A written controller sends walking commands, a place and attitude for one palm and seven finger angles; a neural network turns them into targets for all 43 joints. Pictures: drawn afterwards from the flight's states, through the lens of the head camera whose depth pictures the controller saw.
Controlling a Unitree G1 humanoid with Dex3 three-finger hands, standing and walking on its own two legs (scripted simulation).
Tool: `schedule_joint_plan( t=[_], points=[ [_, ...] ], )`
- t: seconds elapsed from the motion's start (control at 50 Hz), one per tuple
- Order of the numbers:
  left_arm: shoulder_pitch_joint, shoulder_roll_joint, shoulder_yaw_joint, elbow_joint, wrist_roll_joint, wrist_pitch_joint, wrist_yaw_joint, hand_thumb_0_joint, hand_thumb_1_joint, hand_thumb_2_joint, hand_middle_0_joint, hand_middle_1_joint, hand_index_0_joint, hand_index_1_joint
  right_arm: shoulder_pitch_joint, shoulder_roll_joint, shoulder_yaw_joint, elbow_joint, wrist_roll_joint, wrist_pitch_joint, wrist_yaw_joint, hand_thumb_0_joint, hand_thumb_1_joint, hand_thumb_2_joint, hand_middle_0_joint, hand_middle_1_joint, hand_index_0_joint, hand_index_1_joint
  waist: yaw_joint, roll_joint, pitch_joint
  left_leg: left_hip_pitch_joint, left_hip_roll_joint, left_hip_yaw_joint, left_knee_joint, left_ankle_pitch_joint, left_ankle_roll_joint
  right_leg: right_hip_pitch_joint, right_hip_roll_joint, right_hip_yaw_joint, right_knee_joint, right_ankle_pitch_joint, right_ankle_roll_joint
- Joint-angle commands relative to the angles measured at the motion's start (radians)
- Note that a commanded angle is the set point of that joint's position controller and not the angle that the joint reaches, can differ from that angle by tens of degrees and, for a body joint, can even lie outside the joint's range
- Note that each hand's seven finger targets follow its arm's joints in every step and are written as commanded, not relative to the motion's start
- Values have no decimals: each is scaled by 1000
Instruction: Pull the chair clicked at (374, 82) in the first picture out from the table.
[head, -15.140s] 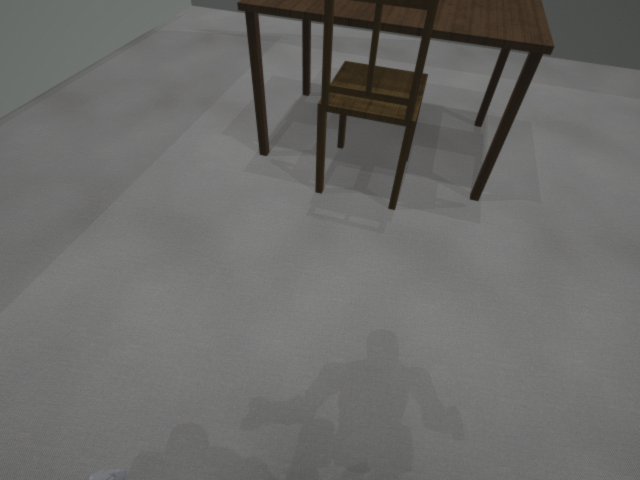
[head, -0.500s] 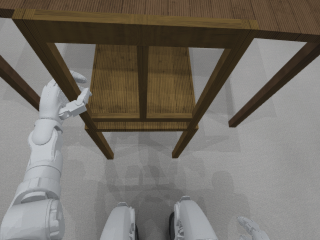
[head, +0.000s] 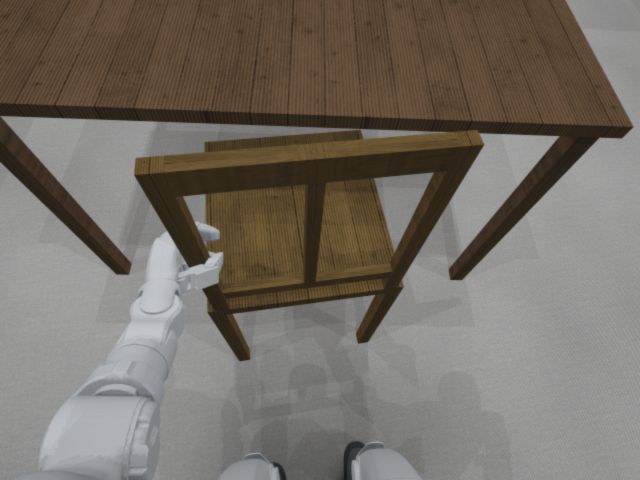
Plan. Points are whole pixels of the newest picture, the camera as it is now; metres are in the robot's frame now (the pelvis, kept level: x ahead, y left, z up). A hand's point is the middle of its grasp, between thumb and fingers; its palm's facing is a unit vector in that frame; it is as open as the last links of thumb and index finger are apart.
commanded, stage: step backward, pulling the chair out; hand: left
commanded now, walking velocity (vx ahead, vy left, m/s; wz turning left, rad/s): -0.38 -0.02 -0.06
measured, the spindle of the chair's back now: (311, 238) +0.44 +0.00 -0.05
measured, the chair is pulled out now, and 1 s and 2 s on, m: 0.05 0.15 0.22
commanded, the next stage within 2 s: none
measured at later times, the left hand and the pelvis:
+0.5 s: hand (228, 331) +0.30 +0.12 -0.06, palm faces +0.07 -0.99 -0.15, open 5.9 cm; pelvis -0.06 -0.01 +0.00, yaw +1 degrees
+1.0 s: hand (225, 355) +0.27 +0.12 -0.07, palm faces +0.04 -0.98 -0.19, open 5.9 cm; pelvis -0.08 -0.01 +0.00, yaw +0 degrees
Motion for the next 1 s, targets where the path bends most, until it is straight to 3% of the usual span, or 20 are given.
schedule_joint_plan(
  t=[0.0,0.1,0.24,0.3,0.38,0.42,0.46,0.48,0.54,0.6,0.64,0.7,0.74,0.76,0.8,0.82,0.86,0.92,0.94,0.98],
  points=[
    [-308,190,-20,-207,41,-56,4,0,900,900,-500,-1450,-500,-1450,84,-152,-53,-48,-5,-35,-7,0,-900,-900,200,300,200,300,15,156,-474,297,207,-182,-104,660,-32,228,-80,69,41,339,-32],
    [-312,211,-20,-203,30,-59,23,0,900,900,-500,-1450,-500,-1450,74,-155,-53,-32,10,-58,-18,0,-900,-900,200,300,200,300,12,83,-477,208,152,-144,-90,366,-51,275,-138,124,-5,435,-50],
    [-319,243,-24,-178,17,-62,55,0,900,900,-500,-1450,-500,-1450,59,-168,-47,-4,27,-101,-21,0,-900,-900,200,300,200,300,11,0,-430,199,69,-116,-69,48,-50,229,-213,209,-158,163,-58],
    [-315,212,-57,-183,12,-61,59,0,900,900,-500,-1450,-500,-1450,40,-172,-42,1,34,-117,-18,0,-900,-900,200,300,200,300,15,-19,-409,229,53,-113,-83,-23,-51,218,-244,224,-221,57,-62],
    [-309,175,-88,-199,7,-69,59,0,900,900,-500,-1450,-500,-1450,21,-176,-32,1,40,-138,-26,0,-900,-900,200,300,200,300,26,-9,-390,256,92,-127,-165,35,-37,210,-181,145,-185,-3,-34],
    [-302,147,-108,-208,5,-75,56,0,900,900,-500,-1450,-500,-1450,9,-175,-25,-10,38,-146,-31,0,-900,-900,200,300,200,300,34,48,-371,238,130,-153,-220,27,-23,192,-131,96,-117,-64,-23],
    [-294,132,-114,-226,4,-75,54,0,900,900,-500,-1450,-500,-1450,-10,-175,-22,-22,36,-145,-33,0,-900,-900,200,300,200,300,45,157,-359,207,183,-192,-273,62,1,204,-86,54,10,-55,-22],
    [-291,120,-117,-233,3,-74,50,0,900,900,-500,-1450,-500,-1450,-15,-168,-20,-29,30,-143,-34,0,-900,-900,200,300,200,300,51,165,-352,189,203,-209,-279,92,11,214,-75,44,63,-51,-24],
    [-278,123,-111,-253,1,-72,45,0,900,900,-500,-1450,-500,-1450,-24,-160,-21,-40,22,-139,-36,0,-900,-900,200,300,200,300,56,132,-347,175,212,-191,-238,172,13,236,-78,61,100,16,-29],
    [-260,124,-111,-253,11,-66,43,0,900,900,-500,-1450,-500,-1450,-40,-155,-17,-50,17,-132,-32,0,-900,-900,200,300,200,300,59,136,-284,59,196,-174,-235,-6,0,253,-96,90,116,-37,-47],
    [-241,159,-85,-246,13,-67,51,0,900,900,-500,-1450,-500,-1450,-36,-158,-21,-56,19,-138,-33,0,-900,-900,200,300,200,300,63,50,-253,8,155,-170,-193,-147,-7,239,-124,153,64,-101,-72],
    [-217,165,-82,-229,13,-78,57,0,900,900,-500,-1450,-500,-1450,11,-147,-26,-39,16,-151,-27,0,-900,-900,200,300,200,300,48,-136,-291,148,38,-123,1,-214,-52,112,-239,319,-196,-187,-116],
    [-182,188,-65,-199,21,-77,58,0,900,900,-500,-1450,-500,-1450,27,-145,-31,-17,13,-159,-20,0,-900,-900,200,300,200,300,44,-193,-327,210,-10,-109,75,-142,-67,148,-306,372,-282,-88,-129],
    [-185,185,-65,-195,24,-75,57,0,900,900,-500,-1450,-500,-1450,27,-138,-27,-2,14,-162,-14,0,-900,-900,200,300,200,300,42,-205,-349,219,-13,-113,78,-128,-72,202,-327,360,-276,16,-134],
    [-207,172,-76,-210,26,-73,54,0,900,900,-500,-1450,-500,-1450,16,-144,-23,9,19,-165,-7,0,-900,-900,200,300,200,300,31,-174,-390,243,-1,-128,8,-76,-72,267,-325,306,-218,196,-126],
    [-217,169,-83,-221,27,-72,52,0,900,900,-500,-1450,-500,-1450,8,-147,-22,13,19,-163,-8,0,-900,-900,200,300,200,300,27,-124,-395,264,10,-130,-55,-23,-66,267,-297,267,-186,228,-105],
    [-230,155,-102,-232,23,-76,52,0,900,900,-500,-1450,-500,-1450,-16,-164,-17,-1,23,-156,-16,0,-900,-900,200,300,200,300,37,-4,-352,247,76,-172,-165,56,-39,212,-191,157,-104,120,-52],
    [-256,99,-136,-250,11,-83,53,0,900,900,-500,-1450,-500,-1450,-50,-163,-8,-46,30,-156,-18,0,-900,-900,200,300,200,300,55,102,-302,147,204,-226,-304,-144,7,192,-90,61,57,-188,-33],
    [-277,106,-128,-273,10,-82,54,0,900,900,-500,-1450,-500,-1450,-60,-167,-5,-56,24,-157,-21,0,-900,-900,200,300,200,300,61,160,-282,120,241,-284,-363,-211,27,188,-65,48,130,-210,-33],
    [-297,98,-125,-295,9,-78,50,0,900,900,-500,-1450,-500,-1450,-63,-157,-6,-55,14,-158,-25,0,-900,-900,200,300,200,300,65,205,-292,151,283,-292,-329,-34,49,212,-58,30,224,-127,-31]
  ],
)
